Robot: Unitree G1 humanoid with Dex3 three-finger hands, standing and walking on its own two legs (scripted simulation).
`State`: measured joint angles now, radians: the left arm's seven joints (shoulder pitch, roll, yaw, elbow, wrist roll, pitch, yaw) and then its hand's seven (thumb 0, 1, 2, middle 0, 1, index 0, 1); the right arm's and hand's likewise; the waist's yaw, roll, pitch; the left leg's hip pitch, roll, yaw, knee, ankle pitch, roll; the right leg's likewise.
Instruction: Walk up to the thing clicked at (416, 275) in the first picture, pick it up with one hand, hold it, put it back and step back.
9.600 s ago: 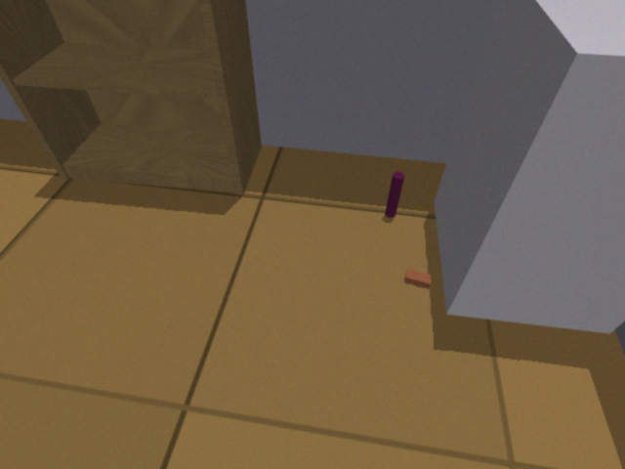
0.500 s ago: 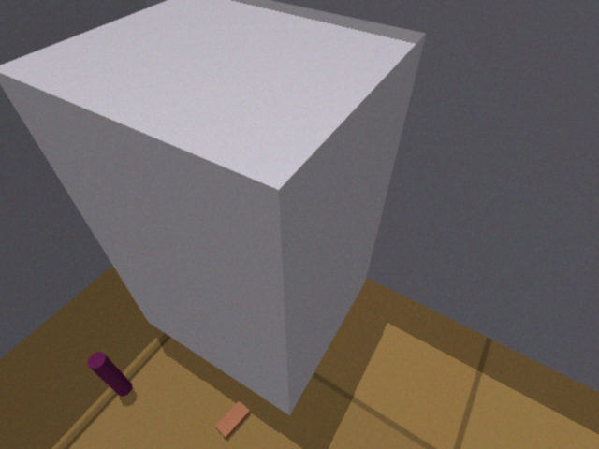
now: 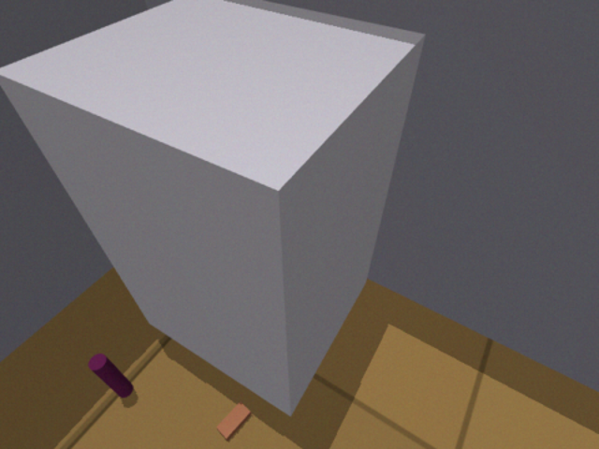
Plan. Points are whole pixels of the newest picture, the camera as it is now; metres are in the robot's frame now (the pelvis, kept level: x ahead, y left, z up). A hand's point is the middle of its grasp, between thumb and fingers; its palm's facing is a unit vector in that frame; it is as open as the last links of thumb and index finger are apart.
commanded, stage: stand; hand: left
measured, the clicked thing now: (234, 420) +0.37 +0.22 -0.77
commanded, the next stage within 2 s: walk up in 0.38 s
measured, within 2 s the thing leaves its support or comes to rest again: neither
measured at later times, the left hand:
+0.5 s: hand out of the picture +0.07 +0.26 -0.16, palm faces -0.03 -0.94 -0.35, open 7.4 cm
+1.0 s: hand out of the picture +0.02 +0.20 -0.17, palm faces +0.04 -0.95 -0.32, open 7.4 cm
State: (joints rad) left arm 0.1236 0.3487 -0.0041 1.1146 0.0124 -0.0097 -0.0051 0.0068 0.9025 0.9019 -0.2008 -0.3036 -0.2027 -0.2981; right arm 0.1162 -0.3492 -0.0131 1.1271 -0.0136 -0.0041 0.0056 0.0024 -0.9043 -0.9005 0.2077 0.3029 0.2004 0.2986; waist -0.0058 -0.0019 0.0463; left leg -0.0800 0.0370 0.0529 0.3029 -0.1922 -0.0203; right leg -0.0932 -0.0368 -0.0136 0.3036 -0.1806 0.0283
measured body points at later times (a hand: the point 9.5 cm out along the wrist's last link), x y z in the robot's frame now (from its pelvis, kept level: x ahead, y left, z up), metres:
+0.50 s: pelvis -0.01 -0.01 +0.00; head +0.02 +0.00 +0.44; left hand +0.07 +0.31 -0.14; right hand +0.06 -0.32 -0.13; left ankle -0.02 +0.13 -0.75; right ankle -0.01 -0.14 -0.75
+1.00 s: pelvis -0.06 -0.05 -0.02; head -0.01 -0.04 +0.43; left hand +0.02 +0.25 -0.15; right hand +0.02 -0.36 -0.15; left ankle -0.08 +0.08 -0.75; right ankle -0.03 -0.14 -0.75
